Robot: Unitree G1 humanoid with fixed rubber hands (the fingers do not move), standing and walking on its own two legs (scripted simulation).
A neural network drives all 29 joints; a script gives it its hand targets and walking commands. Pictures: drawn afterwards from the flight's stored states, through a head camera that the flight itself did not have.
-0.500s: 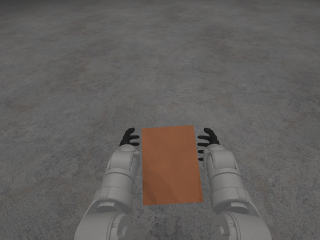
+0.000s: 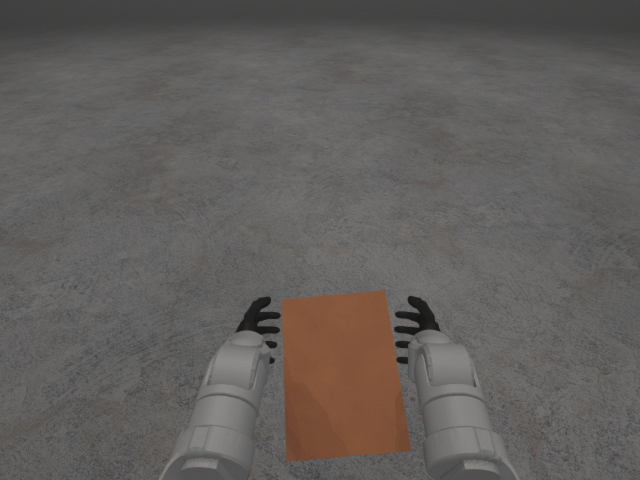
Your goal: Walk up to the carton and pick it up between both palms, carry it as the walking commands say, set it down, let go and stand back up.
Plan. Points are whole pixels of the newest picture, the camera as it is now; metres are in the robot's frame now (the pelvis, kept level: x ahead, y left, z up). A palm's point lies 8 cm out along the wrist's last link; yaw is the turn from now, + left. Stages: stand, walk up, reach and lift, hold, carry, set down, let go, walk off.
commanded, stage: hold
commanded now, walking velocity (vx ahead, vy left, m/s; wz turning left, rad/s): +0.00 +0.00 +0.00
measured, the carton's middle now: (341, 377) +0.33 -0.03 -0.07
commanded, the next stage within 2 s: set down in 0.14 s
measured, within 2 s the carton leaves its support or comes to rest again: neither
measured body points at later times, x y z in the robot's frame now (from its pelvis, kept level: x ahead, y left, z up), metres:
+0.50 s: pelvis -0.03 +0.00 -0.02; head -0.08 +0.00 +0.43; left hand +0.28 +0.10 +0.00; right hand +0.27 -0.15 +0.00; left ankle +0.00 +0.09 -0.74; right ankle +0.03 -0.11 -0.74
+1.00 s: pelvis -0.05 -0.02 -0.06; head +0.06 -0.04 +0.38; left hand +0.30 +0.09 -0.11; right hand +0.30 -0.16 -0.11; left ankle +0.00 +0.09 -0.74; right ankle +0.03 -0.11 -0.74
